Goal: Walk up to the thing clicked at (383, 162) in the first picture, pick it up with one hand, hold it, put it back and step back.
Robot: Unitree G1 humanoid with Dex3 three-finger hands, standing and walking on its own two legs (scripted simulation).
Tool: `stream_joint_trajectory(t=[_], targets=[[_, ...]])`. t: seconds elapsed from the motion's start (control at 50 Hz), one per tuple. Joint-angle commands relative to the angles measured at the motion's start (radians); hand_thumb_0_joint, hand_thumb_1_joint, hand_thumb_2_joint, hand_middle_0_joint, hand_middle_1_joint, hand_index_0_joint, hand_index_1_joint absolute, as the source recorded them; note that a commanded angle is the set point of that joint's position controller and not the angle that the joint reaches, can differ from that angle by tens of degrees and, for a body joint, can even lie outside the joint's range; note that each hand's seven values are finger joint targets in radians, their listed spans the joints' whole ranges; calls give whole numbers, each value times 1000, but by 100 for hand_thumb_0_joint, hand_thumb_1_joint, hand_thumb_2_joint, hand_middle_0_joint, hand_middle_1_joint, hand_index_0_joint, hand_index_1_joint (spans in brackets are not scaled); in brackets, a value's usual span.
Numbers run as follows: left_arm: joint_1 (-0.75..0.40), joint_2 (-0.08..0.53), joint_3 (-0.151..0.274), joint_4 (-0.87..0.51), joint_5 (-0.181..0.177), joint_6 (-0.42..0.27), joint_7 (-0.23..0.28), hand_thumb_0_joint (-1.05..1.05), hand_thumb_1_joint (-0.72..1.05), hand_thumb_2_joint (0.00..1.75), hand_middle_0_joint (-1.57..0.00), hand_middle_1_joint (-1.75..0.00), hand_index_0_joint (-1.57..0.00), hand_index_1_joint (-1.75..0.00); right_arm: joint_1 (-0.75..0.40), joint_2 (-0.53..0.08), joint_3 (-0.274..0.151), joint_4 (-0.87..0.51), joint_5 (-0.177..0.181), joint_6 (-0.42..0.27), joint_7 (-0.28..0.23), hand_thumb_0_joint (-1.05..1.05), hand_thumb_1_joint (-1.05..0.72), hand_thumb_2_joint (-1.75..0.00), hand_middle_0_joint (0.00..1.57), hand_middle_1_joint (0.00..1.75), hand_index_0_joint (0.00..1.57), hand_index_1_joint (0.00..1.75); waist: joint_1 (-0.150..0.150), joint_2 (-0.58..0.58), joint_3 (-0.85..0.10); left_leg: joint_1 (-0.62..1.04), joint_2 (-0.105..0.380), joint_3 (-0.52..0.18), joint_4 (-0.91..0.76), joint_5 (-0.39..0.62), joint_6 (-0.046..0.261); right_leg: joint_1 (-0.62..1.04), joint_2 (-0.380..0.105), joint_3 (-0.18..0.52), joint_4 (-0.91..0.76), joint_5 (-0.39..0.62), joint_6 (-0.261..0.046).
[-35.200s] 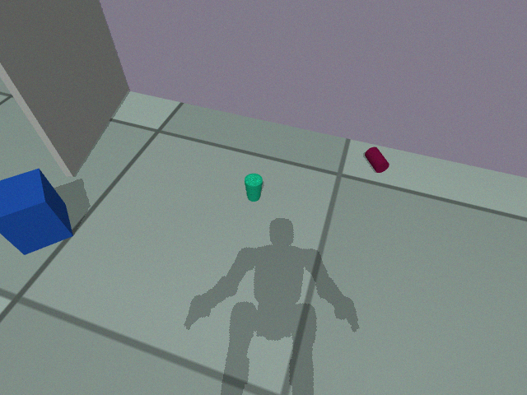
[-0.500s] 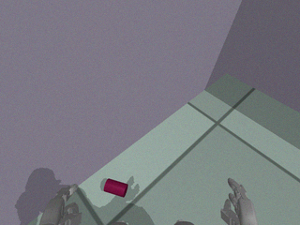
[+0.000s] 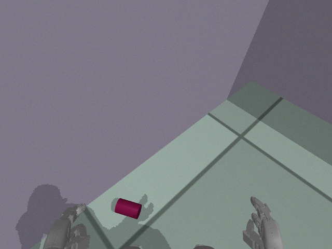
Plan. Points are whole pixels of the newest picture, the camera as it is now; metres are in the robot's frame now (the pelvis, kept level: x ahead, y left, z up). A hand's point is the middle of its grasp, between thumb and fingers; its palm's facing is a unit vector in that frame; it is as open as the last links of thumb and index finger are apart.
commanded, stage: home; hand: left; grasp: from above
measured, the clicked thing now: (128, 208) +0.43 +0.19 -0.68
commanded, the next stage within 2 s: stand in 0.62 s
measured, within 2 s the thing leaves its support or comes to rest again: neither
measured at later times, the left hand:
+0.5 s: hand (87, 237) +0.17 +0.18 -0.04, palm faces +0.04 -0.98 -0.20, open 7.4 cm
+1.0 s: hand out of the picture +0.11 +0.23 -0.10, palm faces +0.03 -0.94 -0.34, open 7.4 cm
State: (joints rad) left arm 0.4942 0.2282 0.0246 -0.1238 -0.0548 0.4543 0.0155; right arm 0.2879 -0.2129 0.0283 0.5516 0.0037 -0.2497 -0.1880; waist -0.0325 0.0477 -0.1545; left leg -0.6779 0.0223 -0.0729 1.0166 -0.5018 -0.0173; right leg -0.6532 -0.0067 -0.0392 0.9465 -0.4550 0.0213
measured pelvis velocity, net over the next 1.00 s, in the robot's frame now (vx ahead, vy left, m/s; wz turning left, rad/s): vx -0.01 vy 0.00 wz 0.00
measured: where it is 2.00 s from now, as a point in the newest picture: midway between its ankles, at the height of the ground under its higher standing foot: outside the picture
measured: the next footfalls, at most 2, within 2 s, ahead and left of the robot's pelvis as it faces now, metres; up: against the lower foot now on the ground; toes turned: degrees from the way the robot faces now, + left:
none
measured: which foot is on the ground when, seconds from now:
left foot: down 0.00-1.00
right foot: down 0.00-1.00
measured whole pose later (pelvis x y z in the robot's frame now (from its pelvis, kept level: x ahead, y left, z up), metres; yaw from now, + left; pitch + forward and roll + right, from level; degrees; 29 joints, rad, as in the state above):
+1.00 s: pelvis -0.01 +0.00 +0.03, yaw +0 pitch +0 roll +0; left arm 0.23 0.29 0.04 0.68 0.04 0.06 0.03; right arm 0.20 -0.29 -0.05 0.85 -0.06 -0.03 -0.01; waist 0.02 -0.01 0.03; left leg -0.39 -0.01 -0.03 0.79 -0.40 0.00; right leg -0.40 -0.04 0.00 0.79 -0.39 0.03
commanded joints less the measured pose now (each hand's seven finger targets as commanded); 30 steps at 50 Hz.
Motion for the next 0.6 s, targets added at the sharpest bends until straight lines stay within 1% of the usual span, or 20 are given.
stream_joint_trajectory(t=[0.0, 0.02, 0.06, 0.1, 0.12, 0.14, 0.16, 0.22, 0.26, 0.3, 0.32, 0.38, 0.42, 0.46, 0.48, 0.5, 0.52, 0.54, 0.56, 0.58], targets=[[-32, 124, 81, -236, 9, -52, 13, 0, 90, 90, -20, -30, -20, -30, -60, -128, -52, -164, 2, -57, -11, 0, -90, -90, 20, 30, 20, 30, 3, -2, -90, 73, -23, 24, -175, 225, 26, 69, 32, -31, -147, 173, -22], [0, 88, 52, -178, 11, -47, 11, 0, 90, 90, -20, -30, -20, -30, -60, -123, -50, -162, 2, -56, -11, 0, -90, -90, 20, 30, 20, 30, -14, -12, -90, 76, -24, 27, -169, 236, 27, 67, 32, -28, -145, 186, -22], [-8, 86, 59, -183, 7, -48, 9, 0, 90, 90, -20, -30, -20, -30, -65, -126, -51, -167, 2, -57, -10, 0, -90, -90, 20, 30, 20, 30, -9, -3, -81, 69, -21, 23, -177, 228, 24, 59, 32, -30, -143, 174, -23], [-13, 102, 72, -193, 8, -49, 11, 0, 90, 90, -20, -30, -20, -30, -65, -130, -55, -167, 3, -54, -11, 0, -90, -90, 20, 30, 20, 30, -5, 2, -89, 77, -21, 27, -171, 235, 25, 61, 32, -30, -146, 182, -22], [-41, 126, 85, -245, 11, -56, 14, 0, 90, 90, -20, -30, -20, -30, -60, -129, -56, -165, 2, -53, -11, 0, -90, -90, 20, 30, 20, 30, -2, -1, -109, 81, -22, 27, -167, 245, 26, 75, 31, -29, -144, 193, -22], [-4, 95, 60, -190, 11, -53, 12, 0, 90, 90, -20, -30, -20, -30, -60, -125, -53, -162, 1, -52, -9, 0, -90, -90, 20, 30, 20, 30, -9, -17, -103, 78, -23, 25, -165, 258, 25, 75, 32, -30, -139, 204, -22], [-35, 127, 78, -245, 11, -59, 15, 0, 90, 90, -20, -30, -20, -30, -56, -128, -54, -163, 2, -52, -9, 0, -90, -90, 20, 30, 20, 30, -2, 1, -96, 78, -22, 28, -166, 249, 26, 67, 31, -27, -140, 199, -23], [24, 70, 38, -155, 11, -46, 10, 0, 90, 90, -20, -30, -20, -30, -61, -125, -50, -166, 3, -50, -9, 0, -90, -90, 20, 30, 20, 30, -9, -21, -77, 70, -22, 27, -169, 246, 26, 61, 30, -28, -142, 194, -24], [-6, 101, 69, -204, 5, -46, 12, 0, 90, 90, -20, -30, -20, -30, -67, -130, -53, -169, 3, -47, -8, 0, -90, -90, 20, 30, 20, 30, -1, 10, -93, 77, -20, 21, -172, 255, 23, 69, 30, -31, -140, 198, -24], [-36, 137, 81, -257, 13, -51, 16, 0, 90, 90, -20, -30, -20, -30, -65, -133, -56, -172, 4, -42, -6, 0, -90, -90, 20, 30, 20, 30, 5, 20, -93, 77, -21, 24, -175, 238, 23, 66, 30, -28, -141, 183, -25], [-17, 120, 67, -223, 14, -50, 14, 0, 90, 90, -20, -30, -20, -30, -59, -132, -54, -170, 3, -42, -5, 0, -90, -90, 20, 30, 20, 30, -7, 6, -100, 81, -21, 22, -170, 254, 24, 70, 31, -29, -138, 196, -26], [4, 83, 48, -183, 8, -43, 13, 0, 90, 90, -20, -30, -20, -30, -57, -125, -50, -168, 3, -42, -6, 0, -90, -90, 20, 30, 20, 30, -8, -9, -80, 68, -21, 22, -168, 244, 25, 60, 29, -30, -140, 190, -24], [-5, 107, 69, -214, 6, -40, 14, 0, 90, 90, -20, -30, -20, -30, -61, -133, -55, -175, 5, -39, -5, 0, -90, -90, 20, 30, 20, 30, -3, -3, -103, 74, -22, 25, -165, 253, 27, 70, 29, -29, -141, 200, -23], [-3, 99, 58, -209, 8, -41, 12, 0, 90, 90, -20, -30, -20, -30, -63, -128, -51, -174, 3, -37, -2, 0, -90, -90, 20, 30, 20, 30, -7, 7, -84, 70, -19, 18, -172, 254, 22, 61, 31, -34, -134, 194, -25], [-10, 108, 70, -220, 7, -44, 13, 0, 90, 90, -20, -30, -20, -30, -62, -131, -54, -174, 3, -37, -2, 0, -90, -90, 20, 30, 20, 30, -3, 7, -98, 74, -18, 16, -171, 259, 22, 66, 32, -34, -132, 195, -25], [-11, 112, 70, -224, 12, -46, 15, 0, 90, 90, -20, -30, -20, -30, -54, -127, -56, -171, 3, -37, -4, 0, -90, -90, 20, 30, 20, 30, -4, 7, -108, 81, -19, 21, -166, 264, 23, 65, 31, -32, -131, 203, -25], [10, 90, 51, -192, 11, -43, 13, 0, 90, 90, -20, -30, -20, -30, -55, -128, -55, -176, 5, -36, -3, 0, -90, -90, 20, 30, 20, 30, -10, 1, -98, 77, -21, 23, -165, 266, 23, 64, 30, -31, -131, 205, -26], [-31, 123, 76, -251, 10, -50, 16, 0, 90, 90, -20, -30, -20, -30, -57, -128, -55, -178, 5, -35, -4, 0, -90, -90, 20, 30, 20, 30, -3, 7, -97, 78, -19, 22, -167, 255, 24, 61, 31, -31, -134, 198, -25], [-26, 126, 80, -241, 10, -52, 18, 0, 90, 90, -20, -30, -20, -30, -57, -132, -57, -179, 4, -36, -5, 0, -90, -90, 20, 30, 20, 30, -7, 7, -103, 82, -21, 25, -161, 260, 25, 66, 29, -28, -136, 205, -24], [-15, 102, 57, -206, 12, -47, 16, 0, 90, 90, -20, -30, -20, -30, -57, -128, -53, -173, 4, -36, -4, 0, -90, -90, 20, 30, 20, 30, -11, -4, -77, 71, -19, 23, -169, 241, 25, 51, 31, -31, -137, 186, -24]])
